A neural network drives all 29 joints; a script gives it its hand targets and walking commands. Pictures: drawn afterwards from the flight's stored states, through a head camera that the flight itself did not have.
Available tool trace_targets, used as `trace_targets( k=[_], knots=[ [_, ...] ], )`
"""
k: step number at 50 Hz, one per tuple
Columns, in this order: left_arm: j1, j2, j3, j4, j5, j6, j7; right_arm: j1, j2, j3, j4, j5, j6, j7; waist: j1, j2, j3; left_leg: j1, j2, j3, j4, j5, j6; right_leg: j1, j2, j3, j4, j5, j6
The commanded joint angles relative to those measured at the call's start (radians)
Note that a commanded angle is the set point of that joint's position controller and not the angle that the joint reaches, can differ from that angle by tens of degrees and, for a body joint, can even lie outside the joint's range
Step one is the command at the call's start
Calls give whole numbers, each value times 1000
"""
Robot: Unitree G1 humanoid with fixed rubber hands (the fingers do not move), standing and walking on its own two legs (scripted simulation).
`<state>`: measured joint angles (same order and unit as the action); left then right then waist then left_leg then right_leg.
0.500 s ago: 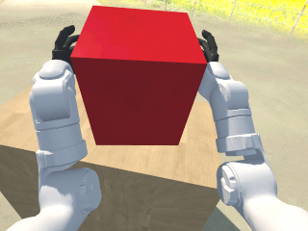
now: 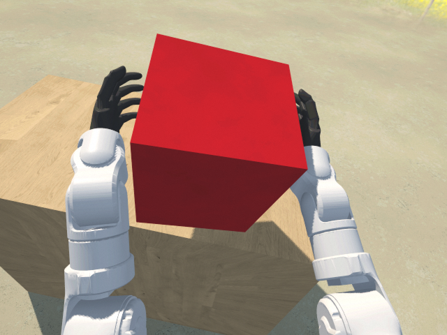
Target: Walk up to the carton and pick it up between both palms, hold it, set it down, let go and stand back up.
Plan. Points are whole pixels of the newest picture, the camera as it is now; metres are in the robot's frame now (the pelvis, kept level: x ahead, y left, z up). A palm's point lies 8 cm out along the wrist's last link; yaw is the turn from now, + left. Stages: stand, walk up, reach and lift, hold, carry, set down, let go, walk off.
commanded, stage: set down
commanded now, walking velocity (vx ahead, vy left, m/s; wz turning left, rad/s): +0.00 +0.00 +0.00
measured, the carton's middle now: (207, 148) +0.40 -0.01 +0.16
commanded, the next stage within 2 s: none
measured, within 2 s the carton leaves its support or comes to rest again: rests again in 1.92 s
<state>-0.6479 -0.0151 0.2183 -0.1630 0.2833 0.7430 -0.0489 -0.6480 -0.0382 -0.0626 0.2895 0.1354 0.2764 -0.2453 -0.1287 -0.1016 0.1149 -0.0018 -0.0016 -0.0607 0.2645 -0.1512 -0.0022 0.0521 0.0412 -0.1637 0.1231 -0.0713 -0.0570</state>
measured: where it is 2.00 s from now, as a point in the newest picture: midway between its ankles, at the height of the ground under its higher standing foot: outside the picture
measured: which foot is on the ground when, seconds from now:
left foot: down 0.00-1.00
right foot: down 0.00-1.00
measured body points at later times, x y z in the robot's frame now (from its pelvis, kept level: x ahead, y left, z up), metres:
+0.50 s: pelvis +0.01 +0.03 +0.00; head +0.01 +0.06 +0.45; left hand +0.41 +0.15 +0.21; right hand +0.40 -0.15 +0.20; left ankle +0.00 +0.12 -0.75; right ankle +0.01 -0.08 -0.75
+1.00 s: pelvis +0.01 +0.02 +0.00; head +0.02 +0.05 +0.45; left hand +0.43 +0.12 +0.18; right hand +0.42 -0.18 +0.18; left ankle +0.00 +0.12 -0.75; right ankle +0.01 -0.08 -0.75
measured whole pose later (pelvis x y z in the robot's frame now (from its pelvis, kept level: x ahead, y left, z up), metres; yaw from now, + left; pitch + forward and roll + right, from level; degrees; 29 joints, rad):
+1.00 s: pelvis +0.01 +0.02 +0.00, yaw -1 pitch -4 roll -1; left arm -0.76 -0.06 0.27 0.29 0.31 0.57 0.01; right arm -0.82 -0.05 -0.28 0.69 -0.05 0.15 -0.10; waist -0.09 -0.05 0.08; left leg -0.05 -0.02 -0.03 0.28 -0.16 0.02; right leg 0.00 0.02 -0.14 0.14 -0.08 -0.03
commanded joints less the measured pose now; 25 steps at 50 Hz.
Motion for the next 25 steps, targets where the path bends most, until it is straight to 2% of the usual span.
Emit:
trace_targets(
  k=[1,2,3,4,5,6,7,8,10,14,16,17,19,21,23,25],
  knots=[
    [-531,-279,-358,-55,-120,-19,-86,-729,219,224,-226,42,-81,94,17,95,-557,-28,-31,36,-31,244,10,367,-35,41,113,400,102],
    [-559,-270,-371,-53,-120,-16,-86,-744,187,210,-228,52,-78,89,37,103,-524,-15,-21,29,-19,233,3,338,-36,47,125,386,102],
    [-577,-271,-363,-42,-115,-12,-84,-763,187,204,-222,59,-73,85,35,97,-499,-9,-24,28,-16,212,1,317,-28,44,124,356,101],
    [-590,-270,-343,-3,-109,-6,-83,-778,182,193,-204,50,-68,86,45,99,-485,-9,-26,32,-17,199,-2,320,-24,36,114,329,103],
    [-598,-270,-332,11,-105,-8,-83,-777,173,179,-168,48,-63,85,42,100,-458,-25,-28,32,-30,175,-7,314,-26,34,106,317,100],
    [-593,-278,-330,22,-119,-13,-86,-780,169,172,-175,47,-62,87,44,75,-483,-12,-28,38,-25,176,-1,315,-26,34,107,310,105],
    [-604,-272,-336,14,-118,-16,-88,-777,173,172,-177,52,-57,86,36,92,-490,-10,-25,35,-23,172,-3,307,-31,35,108,308,100],
    [-608,-292,-325,27,-111,-15,-87,-786,180,166,-162,50,-54,90,40,91,-483,-3,-24,35,-25,179,-9,287,-26,30,103,299,94],
    [-605,-304,-326,31,-104,-23,-90,-775,182,157,-171,35,-62,91,25,87,-520,26,-28,35,6,261,-5,294,-19,39,115,375,97],
    [-594,-310,-315,58,-89,-51,-90,-758,158,130,-117,17,-78,101,18,106,-526,76,-28,31,23,334,-30,273,-4,25,102,360,85],
    [-581,-318,-337,32,-91,-55,-90,-729,151,129,-105,24,-83,106,8,121,-523,97,-24,22,45,402,-44,258,-5,36,95,385,76],
    [-584,-326,-341,44,-85,-55,-88,-735,144,125,-92,19,-88,110,12,140,-530,110,-23,22,41,405,-56,243,3,24,84,348,72],
    [-598,-333,-370,55,-94,-69,-79,-735,135,104,-68,9,-95,122,-4,176,-531,140,-21,20,47,404,-72,185,10,14,69,292,66],
    [-609,-342,-383,68,-103,-81,-71,-750,143,102,-69,-6,-103,134,-10,175,-520,142,-17,27,54,398,-73,151,10,14,58,257,60],
    [-618,-362,-408,55,-120,-103,-64,-767,140,103,-95,-17,-120,143,-24,161,-568,164,-15,15,68,440,-79,156,21,9,55,279,60],
    [-632,-374,-432,6,-127,-125,-48,-775,156,124,-125,-12,-135,148,-17,159,-622,174,-17,14,77,494,-80,163,21,22,59,311,54]
  ],
)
